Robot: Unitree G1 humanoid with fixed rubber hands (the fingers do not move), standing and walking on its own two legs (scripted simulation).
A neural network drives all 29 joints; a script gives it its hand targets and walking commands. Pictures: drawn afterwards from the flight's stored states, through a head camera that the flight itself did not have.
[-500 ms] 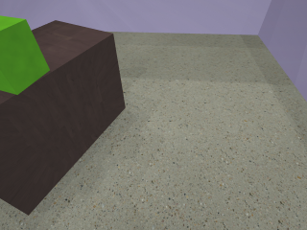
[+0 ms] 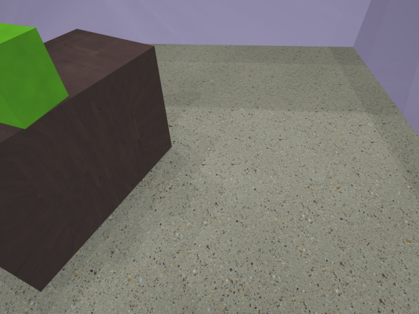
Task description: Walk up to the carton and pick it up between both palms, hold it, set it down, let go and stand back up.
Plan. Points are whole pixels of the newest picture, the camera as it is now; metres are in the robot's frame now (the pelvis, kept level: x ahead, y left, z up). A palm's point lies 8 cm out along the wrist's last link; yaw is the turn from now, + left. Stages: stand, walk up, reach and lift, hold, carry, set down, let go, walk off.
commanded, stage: stand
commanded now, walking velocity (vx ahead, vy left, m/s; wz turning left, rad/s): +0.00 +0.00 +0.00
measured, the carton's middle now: (7, 75) +0.84 +0.68 +0.07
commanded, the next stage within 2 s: walk up in 0.70 s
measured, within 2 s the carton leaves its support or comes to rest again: neither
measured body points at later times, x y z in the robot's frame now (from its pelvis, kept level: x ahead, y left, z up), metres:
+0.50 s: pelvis +0.00 -0.01 +0.00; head +0.01 -0.02 +0.45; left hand -0.02 +0.18 -0.16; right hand -0.03 -0.21 -0.17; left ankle -0.01 +0.14 -0.74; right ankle -0.01 -0.10 -0.74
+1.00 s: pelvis +0.02 -0.02 +0.00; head +0.03 -0.03 +0.44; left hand +0.00 +0.19 -0.16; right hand +0.00 -0.24 -0.17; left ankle -0.02 +0.11 -0.70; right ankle -0.01 -0.11 -0.74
